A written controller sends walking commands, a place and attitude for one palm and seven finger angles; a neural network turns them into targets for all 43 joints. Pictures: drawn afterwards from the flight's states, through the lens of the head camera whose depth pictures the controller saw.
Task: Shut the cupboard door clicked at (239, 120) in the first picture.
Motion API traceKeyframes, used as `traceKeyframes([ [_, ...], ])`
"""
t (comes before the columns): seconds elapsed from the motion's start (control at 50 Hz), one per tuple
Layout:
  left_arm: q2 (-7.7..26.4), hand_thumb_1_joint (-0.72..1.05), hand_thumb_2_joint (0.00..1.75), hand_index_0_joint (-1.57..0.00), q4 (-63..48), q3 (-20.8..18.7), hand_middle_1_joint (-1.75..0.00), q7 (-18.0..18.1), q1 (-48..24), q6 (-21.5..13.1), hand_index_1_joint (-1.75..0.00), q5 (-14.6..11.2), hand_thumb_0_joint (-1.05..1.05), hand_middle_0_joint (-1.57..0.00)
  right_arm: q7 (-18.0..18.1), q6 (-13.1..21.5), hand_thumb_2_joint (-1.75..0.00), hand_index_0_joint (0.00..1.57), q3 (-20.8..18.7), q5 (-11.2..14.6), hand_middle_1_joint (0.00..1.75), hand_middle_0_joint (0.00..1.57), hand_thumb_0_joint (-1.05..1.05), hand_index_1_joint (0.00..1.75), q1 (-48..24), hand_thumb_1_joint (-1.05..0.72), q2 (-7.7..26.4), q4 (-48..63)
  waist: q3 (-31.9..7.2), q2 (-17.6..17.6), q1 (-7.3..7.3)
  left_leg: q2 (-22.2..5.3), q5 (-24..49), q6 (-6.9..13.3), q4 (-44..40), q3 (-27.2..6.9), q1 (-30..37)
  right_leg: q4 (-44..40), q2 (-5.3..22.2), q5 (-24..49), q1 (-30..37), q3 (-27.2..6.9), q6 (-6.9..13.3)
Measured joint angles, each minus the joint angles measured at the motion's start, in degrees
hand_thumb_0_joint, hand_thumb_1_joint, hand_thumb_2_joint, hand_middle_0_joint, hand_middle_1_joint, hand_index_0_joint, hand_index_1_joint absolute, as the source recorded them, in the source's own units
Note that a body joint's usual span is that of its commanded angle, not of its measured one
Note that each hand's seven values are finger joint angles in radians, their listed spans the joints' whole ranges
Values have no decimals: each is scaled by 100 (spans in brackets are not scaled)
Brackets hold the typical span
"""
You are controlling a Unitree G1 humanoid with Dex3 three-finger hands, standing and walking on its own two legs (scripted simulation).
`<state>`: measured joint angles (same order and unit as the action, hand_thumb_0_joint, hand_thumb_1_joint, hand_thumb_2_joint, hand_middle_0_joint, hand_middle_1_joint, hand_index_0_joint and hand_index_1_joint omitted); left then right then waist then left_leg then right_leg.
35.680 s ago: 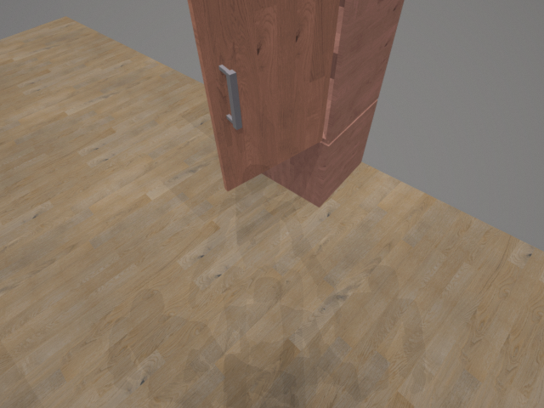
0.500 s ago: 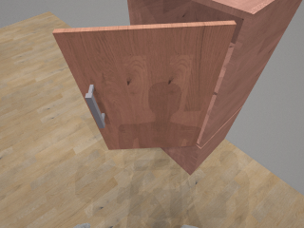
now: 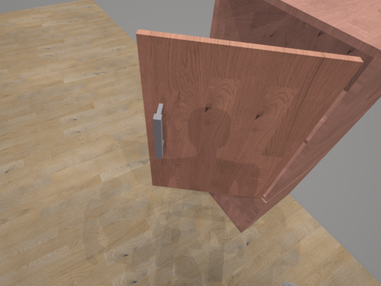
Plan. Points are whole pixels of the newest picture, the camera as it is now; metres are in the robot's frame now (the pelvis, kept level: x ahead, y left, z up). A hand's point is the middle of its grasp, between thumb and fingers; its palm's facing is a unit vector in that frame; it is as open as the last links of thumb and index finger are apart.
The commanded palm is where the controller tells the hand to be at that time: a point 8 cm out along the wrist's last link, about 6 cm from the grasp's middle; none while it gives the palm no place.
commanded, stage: come to a stop and stand still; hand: left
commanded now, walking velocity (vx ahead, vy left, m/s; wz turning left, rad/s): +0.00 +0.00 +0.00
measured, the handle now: (159, 132) +0.46 +0.13 +0.01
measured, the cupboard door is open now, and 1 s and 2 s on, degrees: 49 49 49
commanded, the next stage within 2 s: look again from close up in 0.84 s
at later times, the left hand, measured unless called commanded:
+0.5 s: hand out of the picture -0.03 +0.19 -0.16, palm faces -0.02 -0.98 -0.19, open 7.4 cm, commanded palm none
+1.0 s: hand out of the picture -0.09 +0.16 -0.17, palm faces -0.01 -0.99 -0.15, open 7.4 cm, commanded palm none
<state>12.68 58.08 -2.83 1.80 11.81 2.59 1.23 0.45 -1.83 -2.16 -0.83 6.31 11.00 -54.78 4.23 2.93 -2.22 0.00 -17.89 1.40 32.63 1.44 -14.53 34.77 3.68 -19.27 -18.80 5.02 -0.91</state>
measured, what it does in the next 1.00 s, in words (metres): steps on the spot: right foot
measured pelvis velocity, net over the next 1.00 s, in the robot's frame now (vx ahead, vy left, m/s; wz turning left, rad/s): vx -0.05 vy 0.01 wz -0.02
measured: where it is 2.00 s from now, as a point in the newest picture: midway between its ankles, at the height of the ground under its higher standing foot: outside the picture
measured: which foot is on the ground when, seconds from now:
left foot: down 0.00-1.00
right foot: up 0.00-0.26, down 0.28-1.00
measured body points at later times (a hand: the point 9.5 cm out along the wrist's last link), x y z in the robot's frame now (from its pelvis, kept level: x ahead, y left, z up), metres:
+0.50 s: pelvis -0.04 +0.02 +0.01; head -0.05 +0.02 +0.46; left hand -0.02 +0.25 -0.15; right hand -0.06 -0.21 -0.14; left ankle -0.01 +0.10 -0.73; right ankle -0.08 -0.11 -0.73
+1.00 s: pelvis -0.05 +0.01 +0.01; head -0.03 +0.02 +0.46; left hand -0.08 +0.21 -0.16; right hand -0.07 -0.20 -0.15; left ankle +0.00 +0.10 -0.73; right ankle -0.08 -0.11 -0.73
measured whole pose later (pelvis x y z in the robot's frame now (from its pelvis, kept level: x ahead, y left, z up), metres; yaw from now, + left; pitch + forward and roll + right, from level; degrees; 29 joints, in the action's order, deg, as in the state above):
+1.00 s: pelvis -0.05 +0.01 +0.01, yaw -1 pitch +0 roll -1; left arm 6.5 64.9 1.0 2.5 20.2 -0.6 1.2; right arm 0.9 -0.4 -0.4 -0.4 17.5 6.8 -63.5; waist 2.3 0.0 0.4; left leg 0.0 -10.7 1.9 27.1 2.8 -16.2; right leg 24.3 -0.8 -15.3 -8.7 -0.2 -0.2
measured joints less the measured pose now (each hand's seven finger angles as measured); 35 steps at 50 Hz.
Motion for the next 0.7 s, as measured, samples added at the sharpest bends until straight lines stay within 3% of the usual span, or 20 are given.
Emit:
traceKeyframes([
  [0.04,73,91,90,-20,13,-13,-29,-2,43,73,-30,-7,1,-20,43,-14,-90,19,95,-41,30,20,0,30,93,-91,-106,-62,-11,101,-50,44,36,97,-107,67,94,526,-100,-526,-79,-263,15],
  [0.12,87,91,90,-20,85,2,-29,-31,80,125,-30,-26,1,-20,130,25,-90,20,203,-38,30,20,0,30,271,-91,-231,-161,-38,50,-25,81,304,168,-467,86,219,1216,-287,-675,-43,-567,8],
  [0.2,18,91,90,-20,153,67,-29,-56,135,86,-30,-44,1,-20,159,70,-90,20,188,2,30,20,0,30,365,-92,-258,-299,-79,-58,19,142,483,231,-697,181,251,635,-259,-541,395,-600,-13],
  [0.28,-20,91,90,-20,230,122,-29,-47,190,1,-30,-44,1,-20,142,110,-90,20,161,60,30,20,0,30,493,-92,-246,-454,-188,-37,82,277,541,238,-676,318,133,-662,-176,206,1041,-679,40],
  [0.3,-52,91,90,-20,281,128,-29,-29,185,-34,-30,-41,1,-20,132,109,-90,20,154,77,30,20,0,30,504,-92,-233,-514,-196,-61,85,279,539,228,-645,351,101,-862,-164,100,1122,-711,9],
  [0.42,-267,91,90,-20,458,257,-29,-27,255,-141,-30,-55,1,-20,85,126,-90,20,132,78,30,20,0,30,748,-93,-114,-812,-242,-303,259,228,828,192,-1005,282,291,-1152,-227,356,1279,-649,-65],
  [0.7,-476,91,90,-20,638,296,-29,-37,570,-142,-30,-48,1,-20,89,46,-90,20,145,40,30,20,0,30,1317,-91,-288,-1165,-257,-88,299,139,1024,93,-1135,222,206,-1186,-323,496,1155,-598,34],
])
